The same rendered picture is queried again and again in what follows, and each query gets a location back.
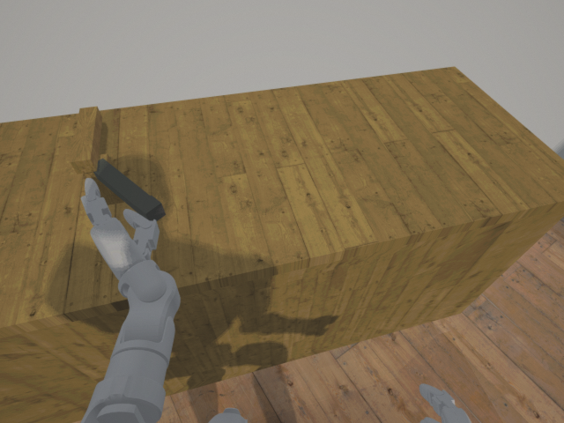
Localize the left robot hand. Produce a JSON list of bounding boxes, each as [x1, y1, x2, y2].
[[81, 178, 160, 280]]

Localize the right robot hand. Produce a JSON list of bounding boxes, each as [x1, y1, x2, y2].
[[419, 383, 471, 423]]

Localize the tap lever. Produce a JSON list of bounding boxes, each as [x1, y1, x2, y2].
[[94, 159, 166, 221]]

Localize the counter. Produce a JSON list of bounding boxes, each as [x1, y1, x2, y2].
[[0, 66, 564, 423]]

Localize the robot left forearm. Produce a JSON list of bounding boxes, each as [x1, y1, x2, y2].
[[80, 260, 181, 423]]

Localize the robot left shin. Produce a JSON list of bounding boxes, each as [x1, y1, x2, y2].
[[223, 408, 241, 415]]

